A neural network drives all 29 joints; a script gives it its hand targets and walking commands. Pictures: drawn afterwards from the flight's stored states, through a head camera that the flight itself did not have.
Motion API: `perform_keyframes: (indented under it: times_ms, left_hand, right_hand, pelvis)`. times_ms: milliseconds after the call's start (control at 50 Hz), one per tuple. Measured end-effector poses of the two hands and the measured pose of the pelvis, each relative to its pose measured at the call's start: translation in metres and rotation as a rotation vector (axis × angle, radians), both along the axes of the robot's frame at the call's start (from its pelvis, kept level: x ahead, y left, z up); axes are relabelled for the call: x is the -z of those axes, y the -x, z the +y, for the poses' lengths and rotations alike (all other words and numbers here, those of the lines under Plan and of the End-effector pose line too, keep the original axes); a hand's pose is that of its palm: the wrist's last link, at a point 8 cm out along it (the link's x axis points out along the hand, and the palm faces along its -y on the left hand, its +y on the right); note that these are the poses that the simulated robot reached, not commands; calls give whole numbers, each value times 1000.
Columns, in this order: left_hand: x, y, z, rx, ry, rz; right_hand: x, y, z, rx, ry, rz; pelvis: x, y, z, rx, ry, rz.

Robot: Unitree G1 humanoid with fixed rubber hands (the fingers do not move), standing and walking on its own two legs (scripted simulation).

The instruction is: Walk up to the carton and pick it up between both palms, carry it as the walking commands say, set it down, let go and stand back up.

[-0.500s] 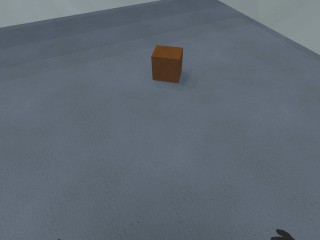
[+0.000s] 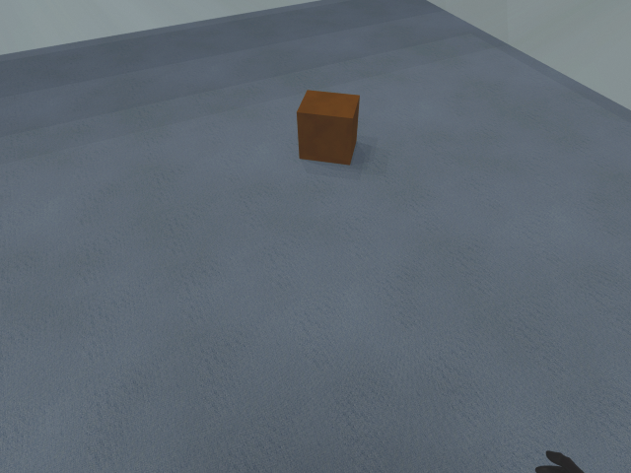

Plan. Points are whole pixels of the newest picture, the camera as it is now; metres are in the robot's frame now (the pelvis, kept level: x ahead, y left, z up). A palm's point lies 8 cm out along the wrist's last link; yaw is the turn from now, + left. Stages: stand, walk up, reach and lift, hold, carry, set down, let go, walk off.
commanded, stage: stand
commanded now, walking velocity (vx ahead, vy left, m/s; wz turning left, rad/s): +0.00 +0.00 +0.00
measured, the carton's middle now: (328, 127) +1.79 -0.09 -0.65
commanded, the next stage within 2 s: walk up in 0.12 s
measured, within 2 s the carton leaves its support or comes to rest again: neither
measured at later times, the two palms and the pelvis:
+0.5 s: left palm out of the picture +0.12 +0.33 -0.09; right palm out of the picture +0.09 -0.35 -0.10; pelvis +0.02 +0.00 +0.00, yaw -3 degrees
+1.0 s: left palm (94, 406) +0.25 +0.33 -0.09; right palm (568, 320) +0.34 -0.37 -0.06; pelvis +0.20 -0.03 -0.01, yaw -1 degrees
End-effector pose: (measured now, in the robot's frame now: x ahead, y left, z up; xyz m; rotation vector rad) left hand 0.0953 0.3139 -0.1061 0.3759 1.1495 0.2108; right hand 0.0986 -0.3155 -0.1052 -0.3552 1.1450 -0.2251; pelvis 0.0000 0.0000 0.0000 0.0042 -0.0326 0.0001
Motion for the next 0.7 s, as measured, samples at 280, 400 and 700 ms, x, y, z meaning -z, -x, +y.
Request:
perform_keyframes:
  times_ms: [280, 400, 700]
  left_hand:
    - [0, -1, -1, 2, 1, 3]
    - [-3, -4, 2, 12, 8, -22]
    - [-44, -114, -2, 130, -119, -200]
  right_hand:
    - [0, 3, -1, 4, 1, 9]
    - [-2, 1, -4, -4, -5, -18]
    - [5, -7, -83, 66, 27, -9]
  pelvis:
    - [0, -1, 0, 2, 1, 0]
    - [1, -3, 0, 10, -2, 6]
    - [16, -65, -42, 49, -6, 10]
